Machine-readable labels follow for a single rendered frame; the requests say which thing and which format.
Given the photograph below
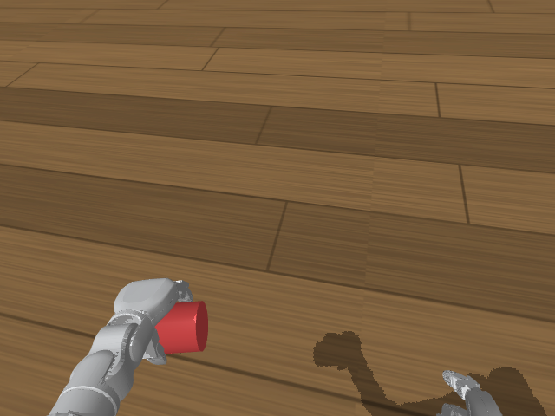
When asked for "left robot arm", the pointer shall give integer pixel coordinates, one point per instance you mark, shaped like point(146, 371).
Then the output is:
point(102, 379)

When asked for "right robot hand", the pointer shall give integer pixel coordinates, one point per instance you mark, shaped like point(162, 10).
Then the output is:
point(478, 403)

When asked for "can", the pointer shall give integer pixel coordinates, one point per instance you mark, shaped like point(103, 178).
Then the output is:
point(184, 329)

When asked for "left robot hand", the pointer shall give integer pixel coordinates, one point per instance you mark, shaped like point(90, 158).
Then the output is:
point(154, 298)

